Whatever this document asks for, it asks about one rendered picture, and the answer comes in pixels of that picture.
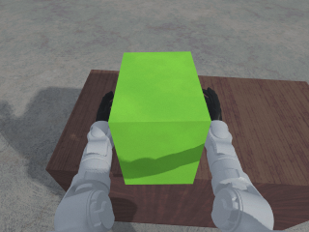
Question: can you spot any left robot hand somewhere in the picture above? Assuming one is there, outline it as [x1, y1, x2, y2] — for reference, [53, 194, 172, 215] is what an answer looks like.
[96, 91, 114, 122]

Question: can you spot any right robot hand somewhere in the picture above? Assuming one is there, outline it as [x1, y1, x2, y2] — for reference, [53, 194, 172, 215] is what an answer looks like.
[202, 87, 223, 121]

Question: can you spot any robot left upper arm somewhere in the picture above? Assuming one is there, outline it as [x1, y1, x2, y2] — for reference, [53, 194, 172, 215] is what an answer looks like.
[47, 189, 115, 232]

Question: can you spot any carton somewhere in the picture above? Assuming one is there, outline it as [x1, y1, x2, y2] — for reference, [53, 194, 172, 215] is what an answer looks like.
[108, 51, 211, 185]

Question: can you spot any robot right upper arm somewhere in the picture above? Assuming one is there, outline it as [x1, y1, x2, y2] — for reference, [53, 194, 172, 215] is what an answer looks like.
[211, 187, 288, 232]

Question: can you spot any left robot forearm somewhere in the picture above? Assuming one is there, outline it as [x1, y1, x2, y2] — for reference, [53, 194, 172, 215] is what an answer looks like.
[54, 121, 114, 231]

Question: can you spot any pedestal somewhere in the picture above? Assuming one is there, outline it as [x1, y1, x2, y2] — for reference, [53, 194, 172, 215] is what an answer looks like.
[45, 70, 309, 231]

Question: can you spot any right robot forearm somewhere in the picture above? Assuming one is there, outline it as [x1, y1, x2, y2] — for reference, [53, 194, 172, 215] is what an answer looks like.
[204, 120, 274, 226]

